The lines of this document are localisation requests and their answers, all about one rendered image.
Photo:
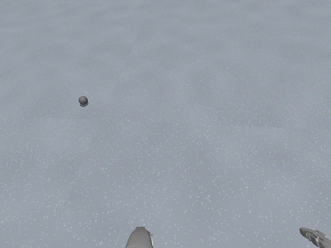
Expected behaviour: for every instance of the right robot hand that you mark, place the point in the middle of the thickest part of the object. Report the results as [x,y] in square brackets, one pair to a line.
[316,237]

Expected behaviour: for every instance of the ball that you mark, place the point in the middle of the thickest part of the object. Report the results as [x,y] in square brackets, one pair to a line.
[83,100]

